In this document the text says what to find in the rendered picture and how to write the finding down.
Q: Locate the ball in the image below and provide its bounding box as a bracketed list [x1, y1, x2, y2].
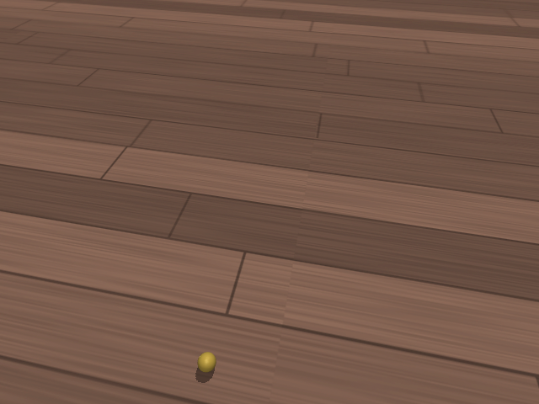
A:
[197, 352, 216, 372]

